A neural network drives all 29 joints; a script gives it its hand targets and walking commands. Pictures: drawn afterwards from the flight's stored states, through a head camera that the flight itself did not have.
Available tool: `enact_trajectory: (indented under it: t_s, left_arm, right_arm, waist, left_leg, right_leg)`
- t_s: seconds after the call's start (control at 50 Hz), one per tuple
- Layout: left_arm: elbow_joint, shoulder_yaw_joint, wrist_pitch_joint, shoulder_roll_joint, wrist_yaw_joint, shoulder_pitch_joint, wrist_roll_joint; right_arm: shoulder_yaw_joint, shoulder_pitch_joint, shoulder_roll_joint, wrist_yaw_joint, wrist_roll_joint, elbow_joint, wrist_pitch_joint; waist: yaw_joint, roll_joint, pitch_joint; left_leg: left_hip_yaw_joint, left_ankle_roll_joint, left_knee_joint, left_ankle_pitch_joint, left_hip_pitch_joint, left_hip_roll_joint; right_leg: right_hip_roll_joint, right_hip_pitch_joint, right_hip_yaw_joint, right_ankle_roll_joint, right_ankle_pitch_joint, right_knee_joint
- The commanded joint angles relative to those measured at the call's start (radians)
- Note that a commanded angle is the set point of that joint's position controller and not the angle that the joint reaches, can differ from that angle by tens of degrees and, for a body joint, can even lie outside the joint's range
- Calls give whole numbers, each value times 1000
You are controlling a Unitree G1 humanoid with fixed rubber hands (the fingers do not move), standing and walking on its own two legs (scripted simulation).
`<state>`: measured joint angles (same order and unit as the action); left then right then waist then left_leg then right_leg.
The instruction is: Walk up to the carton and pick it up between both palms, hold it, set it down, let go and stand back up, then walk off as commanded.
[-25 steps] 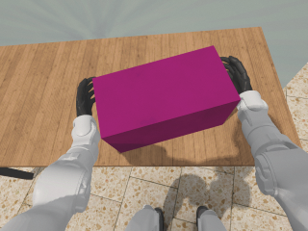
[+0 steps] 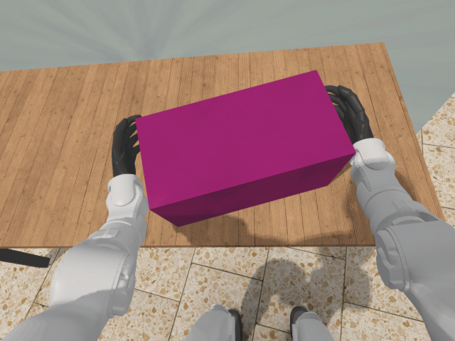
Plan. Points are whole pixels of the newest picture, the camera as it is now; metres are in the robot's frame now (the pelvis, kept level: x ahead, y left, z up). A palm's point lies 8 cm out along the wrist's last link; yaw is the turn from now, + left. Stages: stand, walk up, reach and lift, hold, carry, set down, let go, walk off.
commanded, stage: reach and lift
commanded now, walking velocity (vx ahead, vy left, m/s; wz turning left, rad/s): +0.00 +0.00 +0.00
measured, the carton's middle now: (241, 155) +0.43 +0.04 +0.00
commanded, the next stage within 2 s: none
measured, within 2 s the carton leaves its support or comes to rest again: neither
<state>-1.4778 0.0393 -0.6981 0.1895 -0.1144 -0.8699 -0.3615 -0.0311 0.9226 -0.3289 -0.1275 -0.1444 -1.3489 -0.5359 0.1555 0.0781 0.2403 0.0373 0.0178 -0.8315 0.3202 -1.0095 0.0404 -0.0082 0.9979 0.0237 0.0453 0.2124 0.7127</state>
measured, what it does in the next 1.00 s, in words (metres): stands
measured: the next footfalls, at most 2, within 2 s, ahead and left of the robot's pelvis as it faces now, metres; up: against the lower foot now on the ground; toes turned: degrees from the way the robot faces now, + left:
none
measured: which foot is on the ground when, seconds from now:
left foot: down 0.00-1.00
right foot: down 0.00-1.00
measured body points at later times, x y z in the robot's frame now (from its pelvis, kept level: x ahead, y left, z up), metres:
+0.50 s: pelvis +0.00 +0.00 +0.00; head +0.10 -0.03 +0.44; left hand +0.38 +0.26 +0.03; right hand +0.46 -0.15 +0.02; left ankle +0.02 +0.10 -0.69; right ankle +0.05 -0.15 -0.69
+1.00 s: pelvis -0.01 -0.01 +0.02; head -0.01 -0.03 +0.47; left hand +0.37 +0.23 +0.12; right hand +0.43 -0.17 +0.13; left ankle +0.02 +0.10 -0.69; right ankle +0.05 -0.15 -0.69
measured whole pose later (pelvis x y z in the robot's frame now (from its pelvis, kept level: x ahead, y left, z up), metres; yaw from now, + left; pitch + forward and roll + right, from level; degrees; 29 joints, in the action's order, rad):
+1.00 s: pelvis -0.01 -0.01 +0.02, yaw +2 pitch +12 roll -1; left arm -1.17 0.04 -0.22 0.19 -0.18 -0.73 -0.36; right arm -0.03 0.76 -0.30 -0.08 -0.14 -1.05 -0.09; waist 0.09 0.05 0.24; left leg 0.04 0.02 -0.72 0.29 -0.65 0.02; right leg 0.01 0.65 0.02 0.04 0.21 0.65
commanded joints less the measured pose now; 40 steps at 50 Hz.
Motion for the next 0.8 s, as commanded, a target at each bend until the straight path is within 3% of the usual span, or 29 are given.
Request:
enact_trajectory:
  t_s: [0.0, 0.3, 0.44, 0.52, 0.62, 0.78]
  left_arm:
    - [291, 159, -17, -655, 184, -450, 182]
    - [476, 274, 77, -706, 182, -444, 98]
    - [634, 345, 127, -724, 175, -520, 47]
    - [679, 359, 163, -729, 170, -532, 36]
    - [727, 354, 217, -713, 173, -551, 25]
    - [793, 329, 343, -684, 176, -598, 46]
  right_arm:
    - [197, 492, 658, -50, 230, 223, -84]
    - [264, 473, 711, -60, 159, 395, 14]
    - [270, 473, 722, -71, 128, 477, 83]
    - [274, 472, 727, -73, 110, 538, 122]
    - [300, 467, 760, -62, 74, 639, 189]
    - [290, 443, 774, -43, 4, 657, 339]
  waist:
    - [-91, -184, 881]
    - [-120, -181, 928]
    - [-151, -147, 956]
    - [-149, -148, 965]
    - [-145, -169, 921]
    - [-166, -159, 673]
  left_leg:
    - [-14, -65, 142, -460, 333, -61]
    - [-38, -68, 138, -498, 381, -69]
    - [-50, -78, 141, -483, 437, -73]
    - [-50, -78, 153, -452, 449, -78]
    - [-50, -67, 186, -399, 463, -91]
    - [-62, -64, 276, -290, 530, -99]
  right_leg:
    - [-52, -650, -89, -27, -455, -40]
    - [-70, -728, -73, -26, -491, -36]
    - [-83, -711, -85, -33, -419, -44]
    - [-87, -720, -86, -34, -387, -54]
    - [-76, -774, -67, -29, -370, -81]
    - [-63, -833, -53, -34, -259, -152]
